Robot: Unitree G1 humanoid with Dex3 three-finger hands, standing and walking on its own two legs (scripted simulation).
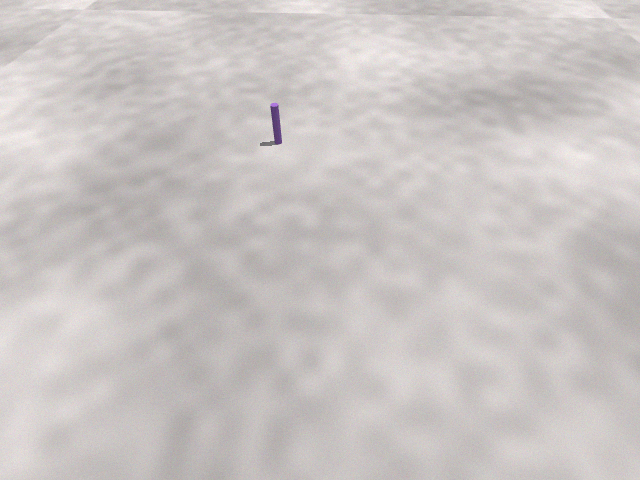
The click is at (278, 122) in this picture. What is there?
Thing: slim round
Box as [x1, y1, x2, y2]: [270, 103, 281, 143]
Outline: 270,104 274,139 275,143 280,143 281,136 277,103
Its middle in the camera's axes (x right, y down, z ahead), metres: -0.24 -0.62 +2.09
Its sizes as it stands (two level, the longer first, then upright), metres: 0.041 0.041 0.225
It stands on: the floor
